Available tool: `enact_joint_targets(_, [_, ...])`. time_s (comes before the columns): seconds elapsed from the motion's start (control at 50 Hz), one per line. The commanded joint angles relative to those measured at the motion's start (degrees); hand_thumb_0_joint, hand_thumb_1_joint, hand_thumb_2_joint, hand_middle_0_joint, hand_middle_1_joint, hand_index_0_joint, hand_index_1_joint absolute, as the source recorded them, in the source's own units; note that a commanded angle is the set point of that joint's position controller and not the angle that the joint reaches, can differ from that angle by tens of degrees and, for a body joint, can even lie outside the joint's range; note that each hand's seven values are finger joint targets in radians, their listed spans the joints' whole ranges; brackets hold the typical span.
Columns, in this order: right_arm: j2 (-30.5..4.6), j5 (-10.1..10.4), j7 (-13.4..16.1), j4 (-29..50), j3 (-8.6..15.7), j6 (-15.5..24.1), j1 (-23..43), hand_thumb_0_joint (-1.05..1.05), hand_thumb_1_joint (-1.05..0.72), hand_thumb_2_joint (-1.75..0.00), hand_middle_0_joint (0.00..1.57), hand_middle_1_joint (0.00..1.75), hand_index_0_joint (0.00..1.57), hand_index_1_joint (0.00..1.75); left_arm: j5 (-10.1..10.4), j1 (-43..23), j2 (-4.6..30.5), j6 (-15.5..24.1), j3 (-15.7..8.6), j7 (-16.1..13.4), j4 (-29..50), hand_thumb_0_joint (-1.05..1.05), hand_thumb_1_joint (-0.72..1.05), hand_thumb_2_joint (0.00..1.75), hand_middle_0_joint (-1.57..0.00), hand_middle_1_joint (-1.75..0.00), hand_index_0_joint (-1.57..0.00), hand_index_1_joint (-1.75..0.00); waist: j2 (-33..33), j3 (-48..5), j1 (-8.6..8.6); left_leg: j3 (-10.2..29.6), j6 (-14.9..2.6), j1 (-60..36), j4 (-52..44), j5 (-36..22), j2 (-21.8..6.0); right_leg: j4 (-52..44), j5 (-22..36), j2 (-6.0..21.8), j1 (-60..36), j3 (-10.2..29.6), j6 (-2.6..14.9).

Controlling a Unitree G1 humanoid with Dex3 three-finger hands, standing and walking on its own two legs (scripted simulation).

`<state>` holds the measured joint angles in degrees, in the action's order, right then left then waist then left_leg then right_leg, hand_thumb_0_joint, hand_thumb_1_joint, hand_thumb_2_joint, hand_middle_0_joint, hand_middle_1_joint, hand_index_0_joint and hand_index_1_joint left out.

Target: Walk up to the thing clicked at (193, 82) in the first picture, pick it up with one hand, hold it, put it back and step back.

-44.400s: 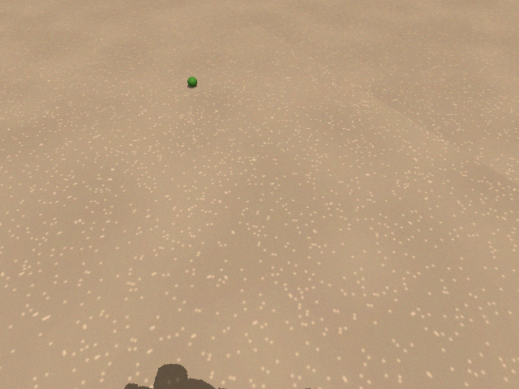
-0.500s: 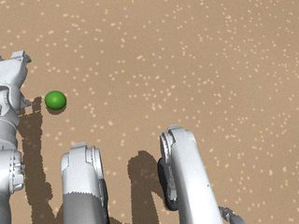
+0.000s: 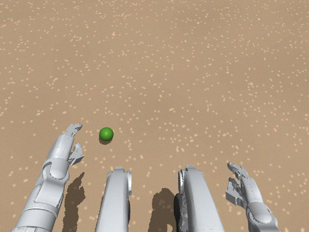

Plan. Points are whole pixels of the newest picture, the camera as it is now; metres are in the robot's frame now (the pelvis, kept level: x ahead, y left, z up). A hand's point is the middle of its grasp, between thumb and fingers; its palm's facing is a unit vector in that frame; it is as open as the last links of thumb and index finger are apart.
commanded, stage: home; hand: left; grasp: from above
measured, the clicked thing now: (106, 134) +0.52 +0.23 -0.50
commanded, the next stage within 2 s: none
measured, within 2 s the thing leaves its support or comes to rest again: neither
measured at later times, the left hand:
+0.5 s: hand (59, 168) +0.25 +0.18 +0.10, palm faces +0.09 -0.97 -0.21, open 7.4 cm
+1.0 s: hand (49, 181) +0.23 +0.18 +0.13, palm faces +0.10 -0.98 -0.20, open 7.4 cm
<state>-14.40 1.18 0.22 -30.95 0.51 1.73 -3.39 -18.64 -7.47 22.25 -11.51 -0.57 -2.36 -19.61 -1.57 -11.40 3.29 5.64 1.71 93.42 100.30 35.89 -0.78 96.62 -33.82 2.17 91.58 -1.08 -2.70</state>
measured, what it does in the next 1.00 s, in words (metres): rises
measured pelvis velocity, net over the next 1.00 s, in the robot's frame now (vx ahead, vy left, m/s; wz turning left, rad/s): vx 0.07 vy -0.01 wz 0.05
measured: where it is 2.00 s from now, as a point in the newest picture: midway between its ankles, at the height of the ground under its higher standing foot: (152, 228)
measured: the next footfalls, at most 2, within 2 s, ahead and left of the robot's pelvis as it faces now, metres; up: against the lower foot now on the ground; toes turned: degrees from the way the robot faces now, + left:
none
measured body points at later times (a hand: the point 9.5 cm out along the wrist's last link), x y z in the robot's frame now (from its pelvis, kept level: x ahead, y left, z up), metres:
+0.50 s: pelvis +0.07 +0.00 +0.16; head +0.11 +0.01 +0.61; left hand +0.24 +0.23 +0.12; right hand +0.21 -0.25 +0.08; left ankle +0.07 +0.13 -0.50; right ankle +0.09 -0.15 -0.50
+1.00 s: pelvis +0.07 -0.01 +0.18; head +0.09 +0.00 +0.63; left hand +0.22 +0.23 +0.15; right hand +0.26 -0.24 +0.12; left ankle +0.07 +0.13 -0.50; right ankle +0.09 -0.15 -0.50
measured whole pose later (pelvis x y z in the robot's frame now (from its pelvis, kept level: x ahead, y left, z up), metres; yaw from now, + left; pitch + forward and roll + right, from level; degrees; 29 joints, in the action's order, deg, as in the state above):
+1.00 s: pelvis +0.07 -0.01 +0.18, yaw +3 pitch +10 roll -2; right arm -12.2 -0.1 10.3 -30.2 -2.0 14.1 -15.2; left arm 3.0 28.2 12.6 -26.9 -1.7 -1.2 7.4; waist -2.2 -9.0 1.9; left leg 4.4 1.9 39.4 57.8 28.3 -2.3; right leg 54.0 -26.4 1.8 37.4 -2.9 -1.9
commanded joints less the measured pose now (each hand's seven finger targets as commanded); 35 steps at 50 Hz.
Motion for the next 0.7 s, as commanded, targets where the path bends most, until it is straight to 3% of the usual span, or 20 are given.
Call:
enact_joint_targets(0.0, [-8.05, 0.86, 2.55, 6.11, 2.87, 3.50, -2.75, 0.00, -0.90, -0.90, 0.20, 0.30, 0.20, 0.30, 6.51, -3.23, 7.33, -1.13, -4.57, -2.38, 15.74, 0.00, 0.90, 0.90, -0.20, -0.30, -0.20, -0.30, -4.14, -22.49, 2.26, -1.69, -2.95, -25.49, -21.70, 0.61, 0.84, -20.38, 1.37, -1.76, -21.91, -0.60, 3.53])
enact_joint_targets(0.1, [-6.27, 1.09, 4.49, 7.11, 1.45, 5.37, -3.51, 0.00, -0.90, -0.90, 0.20, 0.30, 0.20, 0.30, 12.73, 4.79, 4.57, -4.64, -4.81, -3.32, 21.05, 0.00, 0.90, 0.90, -0.20, -0.30, -0.20, -0.30, -3.29, -20.03, 1.85, -1.77, -2.90, -32.78, -28.11, -2.99, 0.68, -27.45, 4.44, -1.94, -31.13, -0.20, 3.38])
enact_joint_targets(0.14, [-5.71, 1.20, 5.38, 6.92, 0.99, 6.06, -4.88, 0.00, -0.90, -0.90, 0.20, 0.30, 0.20, 0.30, 14.61, 8.15, 2.50, -6.18, -4.38, -3.42, 21.92, 0.00, 0.90, 0.90, -0.20, -0.30, -0.20, -0.30, -3.33, -17.50, 1.88, -1.42, -2.68, -35.67, -31.11, -4.44, 0.47, -30.29, 5.83, -1.93, -33.46, -0.15, 3.34])
enact_joint_targets(0.24, [-5.03, 1.26, 7.88, 7.65, -0.02, 7.99, -7.06, 0.00, -0.90, -0.90, 0.20, 0.30, 0.20, 0.30, 18.97, 16.71, -0.20, -9.24, -6.11, -3.61, 25.83, 0.00, 0.90, 0.90, -0.20, -0.30, -0.20, -0.30, -3.00, -15.48, 0.79, -1.25, -2.24, -43.92, -37.47, -10.89, 0.22, -36.24, 11.24, -2.29, -42.19, -0.89, 3.21])
enact_joint_targets(0.28, [-4.52, 1.11, 8.76, 7.81, -0.34, 8.82, -8.05, 0.00, -0.90, -0.90, 0.20, 0.30, 0.20, 0.30, 20.26, 19.34, -2.01, -10.04, -5.14, -3.36, 28.26, 0.00, 0.90, 0.90, -0.20, -0.30, -0.20, -0.30, -3.86, -13.35, 0.92, -1.61, -2.04, -46.48, -40.00, -13.46, 0.32, -38.96, 13.46, -2.40, -44.86, -1.04, 3.17])
enact_joint_targets(0.3, [-4.72, 0.97, 9.13, 7.92, -0.18, 9.22, -8.66, 0.00, -0.90, -0.90, 0.20, 0.30, 0.20, 0.30, 20.91, 21.19, -1.75, -10.47, -6.43, -3.34, 29.07, 0.00, 0.90, 0.90, -0.20, -0.30, -0.20, -0.30, -3.50, -13.04, 0.45, -1.47, -1.90, -48.12, -41.32, -14.55, 0.13, -39.85, 14.30, -2.39, -46.57, -1.21, 3.06])
enact_joint_targets(0.34, [-4.46, 0.82, 9.70, 8.62, -0.34, 9.89, -9.27, 0.00, -0.90, -0.90, 0.20, 0.30, 0.20, 0.30, 21.60, 24.22, -2.87, -11.23, -5.60, -2.99, 31.16, 0.00, 0.90, 0.90, -0.20, -0.30, -0.20, -0.30, -3.52, -11.66, 0.50, -2.25, -1.90, -50.68, -43.35, -16.44, 0.35, -42.39, 15.93, -2.69, -49.08, -1.67, 2.97])
enact_joint_targets(0.4, [-4.05, 0.59, 10.38, 9.50, -0.33, 10.86, -9.95, 0.00, -0.90, -0.90, 0.20, 0.30, 0.20, 0.30, 22.71, 29.56, -3.39, -12.29, -6.43, -2.53, 34.56, 0.00, 0.90, 0.90, -0.20, -0.30, -0.20, -0.30, -3.62, -9.14, -0.70, -2.52, -1.76, -53.74, -46.48, -19.06, 0.38, -45.70, 18.07, -2.93, -53.10, -2.31, 2.81])
enact_joint_targets(0.44, [-4.02, 0.51, 10.78, 9.96, -0.34, 11.43, -10.21, 0.00, -0.90, -0.90, 0.20, 0.30, 0.20, 0.30, 22.56, 31.42, -4.04, -12.77, -5.16, -2.05, 36.27, 0.00, 0.90, 0.90, -0.20, -0.30, -0.20, -0.30, -2.76, -8.12, -0.37, -3.03, -1.93, -55.03, -47.58, -20.52, 0.61, -47.29, 19.32, -3.10, -54.44, -2.56, 2.76])
enact_joint_targets(0.52, [-4.02, 0.06, 11.07, 10.41, -0.01, 12.42, -10.29, 0.00, -0.90, -0.90, 0.20, 0.30, 0.20, 0.30, 22.27, 36.02, -4.66, -13.32, -5.03, -1.04, 37.39, 0.00, 0.90, 0.90, -0.20, -0.30, -0.20, -0.30, -0.84, -4.15, -0.85, -3.43, -2.18, -56.23, -49.61, -21.12, 0.90, -49.71, 19.38, -3.31, -56.27, -3.22, 2.62])
enact_joint_targets(0.68, [-5.06, -0.62, 10.85, 9.90, 0.81, 14.24, -9.81, 0.00, -0.90, -0.90, 0.20, 0.30, 0.20, 0.30, 21.61, 34.07, -4.43, -12.77, -4.22, 0.91, 37.73, 0.00, 0.90, 0.90, -0.20, -0.30, -0.20, -0.30, -0.47, -1.15, 0.19, -3.35, -2.09, -58.34, -52.07, -20.04, 0.83, -51.02, 17.80, -3.45, -56.41, -4.10, 2.37])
